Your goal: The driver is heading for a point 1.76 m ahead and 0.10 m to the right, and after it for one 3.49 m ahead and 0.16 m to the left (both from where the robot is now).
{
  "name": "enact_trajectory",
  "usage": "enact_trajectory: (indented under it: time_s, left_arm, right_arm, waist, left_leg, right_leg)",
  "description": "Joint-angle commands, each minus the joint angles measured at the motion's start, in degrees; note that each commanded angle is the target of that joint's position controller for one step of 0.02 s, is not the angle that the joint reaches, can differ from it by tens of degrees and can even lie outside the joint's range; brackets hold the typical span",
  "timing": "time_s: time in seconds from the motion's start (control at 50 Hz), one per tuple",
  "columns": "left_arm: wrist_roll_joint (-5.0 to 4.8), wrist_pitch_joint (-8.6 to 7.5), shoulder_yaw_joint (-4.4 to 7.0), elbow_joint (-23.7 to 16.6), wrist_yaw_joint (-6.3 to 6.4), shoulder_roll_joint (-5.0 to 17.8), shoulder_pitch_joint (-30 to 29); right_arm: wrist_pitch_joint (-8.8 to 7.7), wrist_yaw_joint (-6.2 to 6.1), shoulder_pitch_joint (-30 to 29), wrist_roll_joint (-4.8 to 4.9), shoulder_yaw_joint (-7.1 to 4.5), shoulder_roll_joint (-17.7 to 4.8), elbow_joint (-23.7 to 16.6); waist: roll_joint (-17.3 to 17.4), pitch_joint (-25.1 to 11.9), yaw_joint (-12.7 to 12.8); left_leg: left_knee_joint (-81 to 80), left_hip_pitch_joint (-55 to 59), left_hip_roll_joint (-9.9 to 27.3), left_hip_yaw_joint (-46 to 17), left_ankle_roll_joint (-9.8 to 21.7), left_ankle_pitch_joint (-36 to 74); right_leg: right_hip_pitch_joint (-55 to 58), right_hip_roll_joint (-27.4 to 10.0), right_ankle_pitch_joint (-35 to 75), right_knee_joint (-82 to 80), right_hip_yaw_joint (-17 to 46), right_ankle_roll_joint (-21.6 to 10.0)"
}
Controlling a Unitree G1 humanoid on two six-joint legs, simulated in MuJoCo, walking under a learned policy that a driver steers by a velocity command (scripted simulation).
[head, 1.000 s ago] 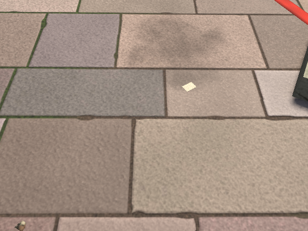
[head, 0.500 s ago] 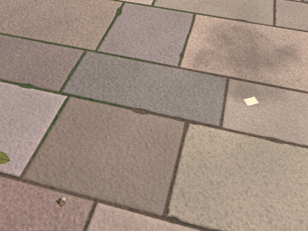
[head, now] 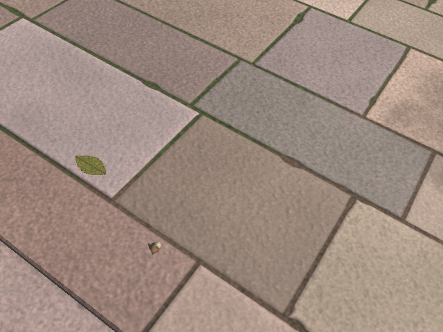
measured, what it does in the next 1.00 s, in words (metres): steps on the spot: right foot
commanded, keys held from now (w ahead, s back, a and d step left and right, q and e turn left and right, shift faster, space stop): q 0.08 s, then no key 0.92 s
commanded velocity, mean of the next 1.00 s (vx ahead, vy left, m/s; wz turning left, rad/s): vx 0.00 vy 0.00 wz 0.19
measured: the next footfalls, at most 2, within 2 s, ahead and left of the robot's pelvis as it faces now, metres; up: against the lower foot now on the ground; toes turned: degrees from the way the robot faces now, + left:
right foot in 0.26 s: +0.07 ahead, -0.16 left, +0.02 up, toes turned +10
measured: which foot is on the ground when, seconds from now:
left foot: down 0.00-1.00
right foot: up 0.00-0.24, down 0.26-1.00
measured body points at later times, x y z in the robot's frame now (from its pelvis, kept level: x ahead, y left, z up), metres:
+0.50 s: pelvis -0.01 -0.02 +0.01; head +0.01 -0.03 +0.46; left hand +0.11 +0.25 -0.09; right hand +0.19 -0.26 -0.09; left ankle +0.01 +0.09 -0.73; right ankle +0.02 -0.16 -0.72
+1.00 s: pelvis -0.01 -0.02 +0.01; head +0.00 -0.01 +0.46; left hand +0.01 +0.24 -0.13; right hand +0.14 -0.24 -0.12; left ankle +0.01 +0.09 -0.73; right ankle +0.02 -0.16 -0.72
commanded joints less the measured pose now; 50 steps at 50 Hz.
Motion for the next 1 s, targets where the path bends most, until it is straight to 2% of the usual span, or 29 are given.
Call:
enact_trajectory:
  time_s: [0.02,0.04,0.06,0.1,0.18,0.26,0.28,0.3,0.34,0.36,0.4,0.42,0.44,0.46,0.48,0.52,0.56,0.58,0.62,0.74,0.82,1.0]
  left_arm:
    - [0.49,-0.96,1.58,-5.41,0.73,6.03,-3.48]
    - [0.56,-0.98,1.57,-5.13,0.57,5.55,-2.67]
    - [0.42,-1.01,1.46,-4.77,0.34,5.0,-1.5]
    - [0.02,-0.91,1.04,-4.21,0.15,4.08,-0.52]
    - [0.07,-0.5,-0.04,-5.02,0.04,2.22,-2.61]
    - [-0.43,-0.89,-0.08,-5.39,-0.75,3.21,-2.5]
    - [-0.5,-1.19,-0.02,-5.43,-0.95,3.4,-2.21]
    - [-0.4,-1.64,0.06,-5.25,-1.13,3.33,-2.21]
    - [0.33,-2.67,0.27,-3.94,-1.43,2.78,-1.14]
    - [0.7,-2.97,0.61,-3.37,-1.46,3.49,-0.62]
    - [0.97,-2.78,0.82,-2.99,-1.15,3.64,1.36]
    - [0.9,-2.37,0.78,-3.16,-0.86,3.84,1.19]
    - [1.21,-2.0,0.48,-3.5,-0.67,3.17,0.18]
    - [1.71,-1.86,-0.2,-4.36,-0.53,1.65,-1.83]
    - [1.88,-1.78,-0.54,-4.91,-0.33,1.13,-3.36]
    - [1.66,-1.75,-0.69,-4.92,0.1,1.03,-2.94]
    - [1.44,-1.43,-0.86,-4.39,0.64,0.66,-0.32]
    - [1.47,-1.2,-1.01,-4.25,0.86,0.11,0.7]
    - [1.59,-1.01,-1.1,-3.68,1.09,-0.34,2.2]
    - [1.16,-1.73,-1.15,-0.6,0.74,-1.35,4.04]
    - [0.98,-2.17,-1.08,1.84,0.98,-1.7,5.07]
    - [0.6,-2.69,-1.0,8.05,1.75,-1.61,8.61]
  right_arm:
    - [-1.7,-1.04,-1.92,1.19,-2.69,-9.72,-3.99]
    - [-1.38,-1.37,-2.64,1.25,-2.33,-9.37,-4.22]
    - [-1.16,-1.59,-2.86,0.87,-2.18,-9.11,-4.35]
    - [-1.1,-1.85,-2.83,0.55,-1.99,-8.58,-4.41]
    - [-0.72,-2.12,-1.94,0.45,-1.88,-8.49,-3.3]
    - [-0.11,-1.39,-2.14,0.07,-1.66,-8.91,-2.46]
    - [0.0,-1.25,-2.35,0.21,-1.43,-8.55,-2.29]
    - [0.1,-1.25,-2.31,0.54,-1.2,-8.1,-2.01]
    - [0.13,-1.45,-2.06,1.27,-1.09,-7.89,-0.93]
    - [-0.12,-1.48,-1.75,1.24,-1.13,-7.85,-0.46]
    - [-0.64,-0.93,-3.57,0.77,-0.71,-6.29,0.07]
    - [-0.67,-0.55,-3.8,0.49,-0.39,-4.98,0.31]
    - [-0.36,-0.39,-3.89,0.3,-0.18,-3.8,0.74]
    - [0.02,-0.39,-3.59,0.28,-0.34,-3.74,1.5]
    - [0.35,-0.42,-3.08,0.34,-0.48,-3.68,2.21]
    - [0.52,-0.5,-2.55,-0.06,-0.46,-3.58,3.52]
    - [-0.06,-0.41,-3.65,-0.23,-0.27,-3.97,4.03]
    - [-0.6,-0.27,-4.71,-0.23,0.0,-3.68,4.26]
    - [-1.43,-0.09,-5.65,-0.13,0.38,-2.88,5.46]
    - [-1.55,-1.07,-3.69,0.3,0.32,-2.78,9.98]
    - [-1.27,-1.6,-3.89,0.43,0.4,-2.12,12.51]
    - [-0.77,-1.97,-4.75,0.81,0.41,-0.93,18.18]
  waist:
    - [7.38,-7.44,-0.4]
    - [8.78,-7.65,0.36]
    - [9.42,-8.38,0.79]
    - [9.39,-9.23,0.83]
    - [11.12,-8.75,-0.84]
    - [12.3,-7.11,-2.13]
    - [11.72,-6.61,-2.11]
    - [9.41,-6.38,-2.02]
    - [3.7,-7.81,-1.24]
    - [1.27,-9.97,-1.4]
    - [-0.32,-12.61,-0.07]
    - [-1.7,-12.35,-0.32]
    - [-4.56,-10.57,-0.78]
    - [-5.28,-8.32,-1.45]
    - [-5.78,-6.43,-2.01]
    - [-4.24,-3.91,-1.52]
    - [0.46,-2.08,0.27]
    - [3.35,-1.59,1.29]
    - [6.22,-1.79,2.24]
    - [5.46,-3.32,0.98]
    - [4.7,-3.28,0.44]
    - [4.27,-2.34,0.21]
  left_leg:
    - [-12.73,12.97,15.15,-19.07,9.92,26.53]
    - [-13.02,10.65,13.44,-17.85,9.57,27.36]
    - [-13.12,10.03,12.71,-17.3,9.71,27.51]
    - [-13.03,10.74,12.08,-16.57,9.89,26.75]
    - [-12.68,10.48,12.14,-17.84,9.46,19.34]
    - [-12.46,6.52,12.36,-20.78,9.77,12.36]
    - [-12.22,6.2,11.98,-21.49,9.42,11.83]
    - [-11.74,5.74,10.67,-21.27,8.41,11.68]
    - [-10.76,4.85,7.57,-18.64,5.0,10.63]
    - [-10.08,4.24,6.26,-16.94,3.01,10.11]
    - [-8.12,1.99,3.68,-13.57,-0.38,6.04]
    - [-7.13,1.05,1.77,-11.29,-2.1,2.05]
    - [-5.13,2.41,-0.17,-8.25,-4.12,-1.57]
    - [-3.96,4.77,-0.25,-7.19,-5.16,-2.43]
    - [-3.96,6.61,-0.18,-6.68,-5.56,-2.23]
    - [-6.49,7.07,0.35,-7.55,-5.53,-1.88]
    - [-10.62,2.06,2.13,-11.56,-4.04,-7.45]
    - [-13.07,-1.71,3.14,-13.87,-3.15,-11.71]
    - [-15.38,-4.99,3.44,-14.96,-2.92,-15.14]
    - [-14.6,-0.8,3.13,-14.05,-3.31,-13.85]
    - [-14.66,0.72,3.09,-13.89,-2.94,-13.08]
    - [-15.64,2.47,2.7,-13.57,-2.34,-10.93]
  right_leg:
    - [-12.94,-0.34,4.92,8.08,4.73,0.16]
    - [-10.27,0.62,7.54,8.45,3.9,0.63]
    - [-8.9,1.5,9.34,8.33,3.5,1.09]
    - [-7.91,2.14,10.85,3.95,3.1,1.77]
    - [-3.91,1.41,9.21,-10.1,3.01,2.18]
    - [3.36,1.88,7.33,-19.55,1.89,1.0]
    - [4.75,2.07,7.95,-22.33,1.77,0.55]
    - [7.05,2.67,10.98,-26.38,1.35,-0.11]
    - [14.85,3.89,24.07,-35.87,0.78,-1.42]
    - [19.35,2.9,28.75,-35.46,1.89,-2.41]
    - [24.71,-0.86,31.91,-34.81,4.85,-4.93]
    - [24.37,-2.81,28.69,-35.82,7.28,-6.82]
    - [19.8,-5.11,21.23,-38.43,10.47,-8.89]
    - [15.06,-6.3,15.85,-40.52,11.65,-9.82]
    - [11.57,-5.61,12.16,-41.02,10.55,-9.44]
    - [9.2,-2.4,7.41,-39.04,6.83,-7.07]
    - [11.52,0.69,9.23,-34.64,3.37,-4.68]
    - [14.59,1.51,12.34,-32.9,2.52,-3.78]
    - [18.65,1.54,15.87,-31.62,2.72,-3.39]
    - [17.39,2.04,15.84,-33.0,2.5,-3.69]
    - [16.75,2.29,16.22,-33.99,2.28,-3.32]
    - [16.49,2.35,16.51,-35.69,2.16,-2.56]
